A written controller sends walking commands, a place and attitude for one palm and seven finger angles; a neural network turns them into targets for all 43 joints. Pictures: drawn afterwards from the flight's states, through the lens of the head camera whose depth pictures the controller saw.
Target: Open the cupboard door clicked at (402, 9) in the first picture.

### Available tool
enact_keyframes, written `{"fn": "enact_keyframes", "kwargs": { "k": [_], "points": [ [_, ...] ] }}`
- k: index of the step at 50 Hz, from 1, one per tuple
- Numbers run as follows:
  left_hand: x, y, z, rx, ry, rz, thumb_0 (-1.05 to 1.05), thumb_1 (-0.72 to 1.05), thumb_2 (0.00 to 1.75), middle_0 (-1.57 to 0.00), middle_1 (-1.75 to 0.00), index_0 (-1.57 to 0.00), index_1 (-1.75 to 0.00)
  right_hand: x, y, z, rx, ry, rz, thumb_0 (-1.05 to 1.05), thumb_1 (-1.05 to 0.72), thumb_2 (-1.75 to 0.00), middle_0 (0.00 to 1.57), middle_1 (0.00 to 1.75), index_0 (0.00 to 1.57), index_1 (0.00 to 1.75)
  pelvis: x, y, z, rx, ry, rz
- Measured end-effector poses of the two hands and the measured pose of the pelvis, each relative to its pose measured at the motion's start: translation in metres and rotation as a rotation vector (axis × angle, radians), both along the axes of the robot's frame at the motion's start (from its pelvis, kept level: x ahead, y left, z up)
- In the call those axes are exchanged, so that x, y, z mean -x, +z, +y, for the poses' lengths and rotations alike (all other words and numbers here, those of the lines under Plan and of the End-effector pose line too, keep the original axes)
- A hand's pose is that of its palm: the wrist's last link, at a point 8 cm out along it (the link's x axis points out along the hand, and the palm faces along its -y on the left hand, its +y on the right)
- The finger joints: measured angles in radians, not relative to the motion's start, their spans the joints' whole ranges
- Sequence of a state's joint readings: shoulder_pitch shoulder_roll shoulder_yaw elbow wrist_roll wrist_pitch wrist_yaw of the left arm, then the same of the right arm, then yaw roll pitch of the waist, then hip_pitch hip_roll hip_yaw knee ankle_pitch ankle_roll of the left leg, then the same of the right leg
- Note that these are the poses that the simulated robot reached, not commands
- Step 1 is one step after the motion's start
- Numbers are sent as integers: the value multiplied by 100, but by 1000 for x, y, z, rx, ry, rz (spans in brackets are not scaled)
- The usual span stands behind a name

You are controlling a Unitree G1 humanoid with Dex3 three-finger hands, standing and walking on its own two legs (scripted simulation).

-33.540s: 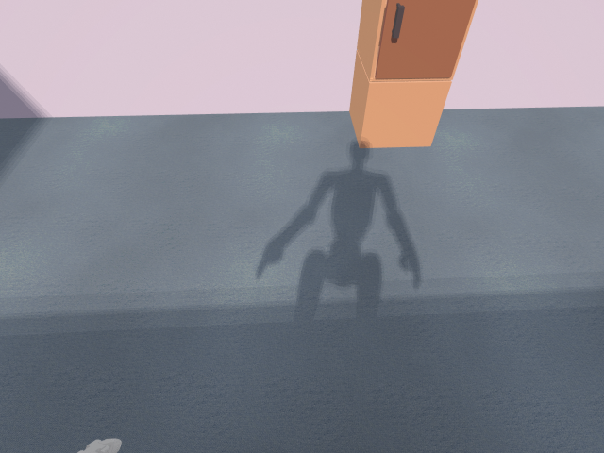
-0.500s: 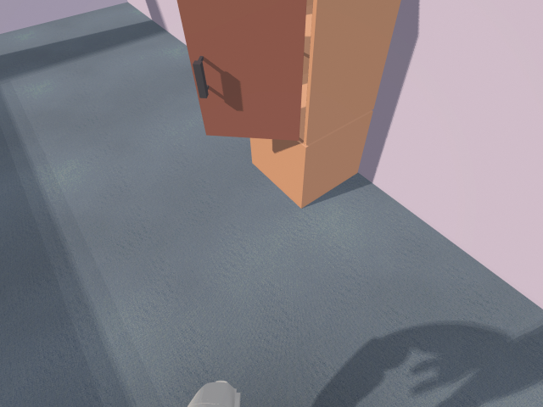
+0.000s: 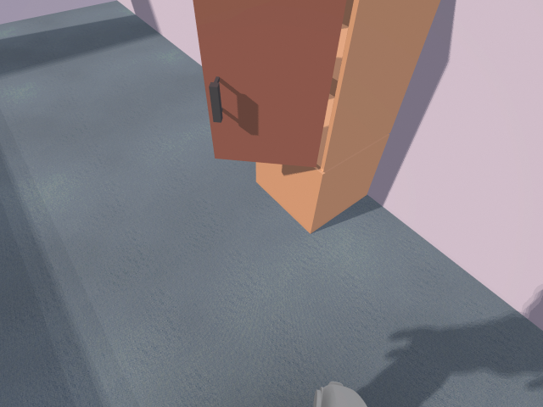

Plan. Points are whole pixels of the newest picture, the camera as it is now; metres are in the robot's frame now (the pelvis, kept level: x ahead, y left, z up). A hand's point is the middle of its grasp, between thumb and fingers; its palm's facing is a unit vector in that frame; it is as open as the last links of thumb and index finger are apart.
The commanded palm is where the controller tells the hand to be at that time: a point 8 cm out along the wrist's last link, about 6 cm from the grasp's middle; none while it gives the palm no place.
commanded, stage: take the last steps up to it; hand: left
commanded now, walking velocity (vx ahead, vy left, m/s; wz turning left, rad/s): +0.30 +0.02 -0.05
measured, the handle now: (217, 99) +0.93 +0.23 -0.08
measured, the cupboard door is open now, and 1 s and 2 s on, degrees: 46 46 46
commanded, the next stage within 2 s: come to a stop and stand still in 0.72 s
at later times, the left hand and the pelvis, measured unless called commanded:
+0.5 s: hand (187, 367) +0.21 +0.17 -0.17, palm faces +0.06 -0.98 -0.21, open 7.1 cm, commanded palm none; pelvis +0.18 -0.02 +0.00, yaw +1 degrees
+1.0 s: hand (182, 277) +0.39 +0.22 -0.18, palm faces +0.02 -0.98 -0.20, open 7.3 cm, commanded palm none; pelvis +0.33 +0.04 +0.00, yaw -1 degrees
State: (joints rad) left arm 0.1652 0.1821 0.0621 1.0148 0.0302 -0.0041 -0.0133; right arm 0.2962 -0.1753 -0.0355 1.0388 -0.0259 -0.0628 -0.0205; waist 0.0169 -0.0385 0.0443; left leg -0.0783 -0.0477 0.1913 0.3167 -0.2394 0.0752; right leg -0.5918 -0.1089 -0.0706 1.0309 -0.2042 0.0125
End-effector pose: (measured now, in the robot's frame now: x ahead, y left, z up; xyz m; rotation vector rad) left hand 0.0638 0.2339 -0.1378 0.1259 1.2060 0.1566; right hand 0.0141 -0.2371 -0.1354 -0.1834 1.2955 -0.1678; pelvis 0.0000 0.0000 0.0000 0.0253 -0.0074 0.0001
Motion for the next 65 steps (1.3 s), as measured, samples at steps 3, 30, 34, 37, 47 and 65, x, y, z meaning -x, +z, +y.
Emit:
{"fn": "enact_keyframes", "kwargs": {
  "k": [3,30,34,37,47,65],
  "points": [
    [-57,7,-3,-7,-45,-72,0,91,90,-20,-29,-20,-30,20,-5,5,-22,-40,99,-1,-93,-90,20,30,20,29,-22,-1,0,-4,-3,-2],
    [-114,-15,-8,27,83,229,-2,93,90,-20,-29,-20,-30,-284,4,-9,9,65,-68,2,-93,-90,20,30,20,29,-224,-5,-2,45,20,1],
    [-114,-32,4,70,105,331,-1,92,90,-20,-29,-20,-30,-347,5,11,50,113,-174,1,-92,-90,20,30,20,29,-256,-18,21,43,12,-7],
    [-140,-32,14,71,84,336,0,92,90,-20,-29,-20,-30,-364,8,26,51,109,-195,1,-92,-90,20,30,20,29,-271,-15,31,35,-8,-12],
    [-284,-11,35,7,1,113,1,93,90,-20,-29,-20,-30,-336,2,48,10,4,-27,-1,-95,-90,20,30,21,29,-317,0,42,22,-21,-2],
    [-347,-7,8,-33,-55,28,0,91,90,-20,-30,-20,-30,-317,-19,26,-37,-87,141,1,-91,-90,20,30,20,29,-333,-7,18,11,-12,3]
  ]
}}
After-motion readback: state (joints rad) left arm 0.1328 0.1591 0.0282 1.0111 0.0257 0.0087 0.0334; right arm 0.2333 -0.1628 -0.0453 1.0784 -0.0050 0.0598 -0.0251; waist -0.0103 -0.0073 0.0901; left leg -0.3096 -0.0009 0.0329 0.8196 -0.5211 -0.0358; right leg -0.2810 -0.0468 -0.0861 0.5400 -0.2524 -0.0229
